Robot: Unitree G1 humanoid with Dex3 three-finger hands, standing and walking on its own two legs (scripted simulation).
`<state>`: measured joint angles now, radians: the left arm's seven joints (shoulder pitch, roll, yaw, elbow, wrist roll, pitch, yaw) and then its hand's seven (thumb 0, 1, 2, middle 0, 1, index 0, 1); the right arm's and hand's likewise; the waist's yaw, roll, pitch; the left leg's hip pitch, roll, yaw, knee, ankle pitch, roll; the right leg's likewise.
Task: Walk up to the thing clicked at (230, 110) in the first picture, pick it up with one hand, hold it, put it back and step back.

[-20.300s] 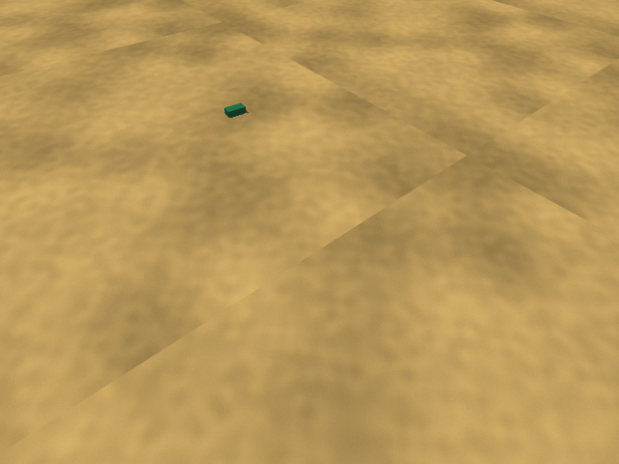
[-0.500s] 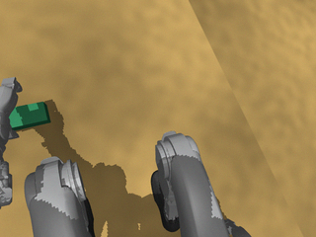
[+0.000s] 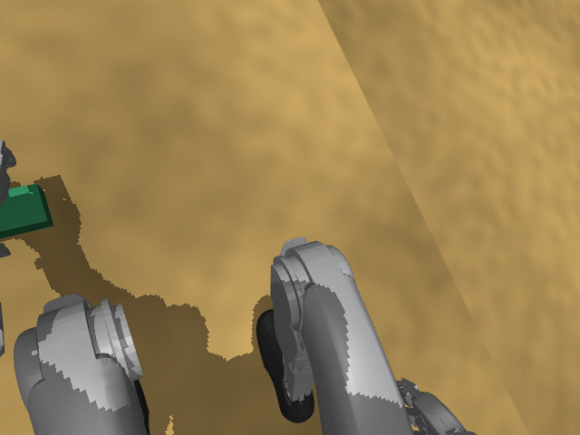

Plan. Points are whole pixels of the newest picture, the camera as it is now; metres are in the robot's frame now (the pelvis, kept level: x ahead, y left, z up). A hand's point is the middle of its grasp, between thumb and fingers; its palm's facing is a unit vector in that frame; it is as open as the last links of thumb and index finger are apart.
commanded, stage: rest palm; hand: left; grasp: from above
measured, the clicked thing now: out of the picture +0.46 +0.30 -0.29
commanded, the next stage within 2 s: close in 0.94 s
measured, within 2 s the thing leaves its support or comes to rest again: neither
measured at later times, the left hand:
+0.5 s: hand out of the picture +0.45 +0.29 -0.25, palm faces -0.46 -0.14 -0.88, open 13.8 cm
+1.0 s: hand (2, 222) +0.45 +0.28 -0.26, palm faces -0.45 -0.13 -0.88, open 13.8 cm
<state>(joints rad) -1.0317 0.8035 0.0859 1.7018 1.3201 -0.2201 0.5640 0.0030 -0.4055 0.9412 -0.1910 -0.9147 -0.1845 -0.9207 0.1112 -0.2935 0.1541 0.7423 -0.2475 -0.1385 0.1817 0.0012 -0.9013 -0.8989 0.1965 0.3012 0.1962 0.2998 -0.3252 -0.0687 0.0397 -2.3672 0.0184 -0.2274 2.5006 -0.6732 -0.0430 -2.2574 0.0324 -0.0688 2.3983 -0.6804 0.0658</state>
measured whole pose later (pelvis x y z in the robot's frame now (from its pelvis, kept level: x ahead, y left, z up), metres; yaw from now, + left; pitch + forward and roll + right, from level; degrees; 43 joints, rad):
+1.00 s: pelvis +0.00 +0.01 -0.01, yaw -4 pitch +26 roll -14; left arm -1.02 0.93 0.11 1.79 1.29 -0.22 0.69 0.00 -0.43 0.90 -0.16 -0.90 -0.15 -0.91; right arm 0.06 -0.33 0.27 0.73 -0.32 -0.27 0.30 0.00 -0.91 -0.91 0.20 0.30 0.20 0.30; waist -0.37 -0.13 0.16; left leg -2.36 0.03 -0.30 2.59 -0.72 -0.02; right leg -2.21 0.07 -0.12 2.42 -0.69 0.09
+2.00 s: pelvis +0.00 +0.01 -0.01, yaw -5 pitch +25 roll -15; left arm -1.02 0.96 0.08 1.77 1.26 -0.21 0.67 0.00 0.16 0.46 -0.55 -0.56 -0.62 -0.55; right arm 0.06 -0.35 0.30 0.69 -0.31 -0.28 0.30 0.00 -0.90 -0.90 0.20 0.30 0.19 0.30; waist -0.38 -0.14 0.19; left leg -2.34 0.03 -0.31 2.57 -0.71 -0.02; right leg -2.19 0.07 -0.14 2.39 -0.67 0.09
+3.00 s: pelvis +0.00 +0.01 +0.00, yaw -4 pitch +28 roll -14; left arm -0.93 0.88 0.13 1.58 1.25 -0.18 0.58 0.01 0.19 0.29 -0.84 -0.31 -0.86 -0.29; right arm 0.12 -0.32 0.22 0.72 -0.28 -0.22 0.29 0.00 -0.92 -0.91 0.20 0.30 0.20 0.30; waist -0.33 -0.09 0.09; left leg -2.36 0.02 -0.29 2.55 -0.71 -0.03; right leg -2.22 0.05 -0.12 2.39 -0.69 0.07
